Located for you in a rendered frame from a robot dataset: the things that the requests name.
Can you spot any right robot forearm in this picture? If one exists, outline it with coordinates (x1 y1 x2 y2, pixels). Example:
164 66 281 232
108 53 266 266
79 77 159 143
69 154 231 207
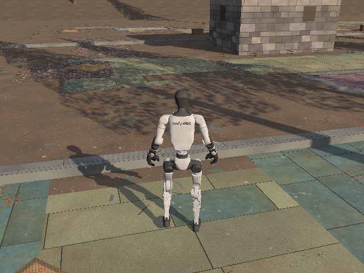
206 136 217 155

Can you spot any left robot hand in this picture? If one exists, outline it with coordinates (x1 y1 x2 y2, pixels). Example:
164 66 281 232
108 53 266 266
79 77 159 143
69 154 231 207
147 155 159 166

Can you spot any left robot upper arm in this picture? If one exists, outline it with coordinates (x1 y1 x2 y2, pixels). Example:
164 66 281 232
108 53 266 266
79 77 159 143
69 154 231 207
154 114 170 145

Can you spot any right robot upper arm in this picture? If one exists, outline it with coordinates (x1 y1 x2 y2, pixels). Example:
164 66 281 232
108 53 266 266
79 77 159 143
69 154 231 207
194 114 211 145

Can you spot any robot torso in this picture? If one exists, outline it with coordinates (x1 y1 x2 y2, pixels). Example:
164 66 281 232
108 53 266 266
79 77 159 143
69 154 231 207
169 112 195 171

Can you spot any humanoid robot head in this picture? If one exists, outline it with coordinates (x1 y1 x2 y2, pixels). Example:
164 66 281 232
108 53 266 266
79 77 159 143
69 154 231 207
172 89 191 117

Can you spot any right robot hand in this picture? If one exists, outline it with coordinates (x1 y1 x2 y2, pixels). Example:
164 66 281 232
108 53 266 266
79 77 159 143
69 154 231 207
205 153 218 164

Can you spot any left robot forearm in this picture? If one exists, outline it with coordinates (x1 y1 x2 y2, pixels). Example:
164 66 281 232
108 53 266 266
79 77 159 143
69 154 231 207
148 137 159 157

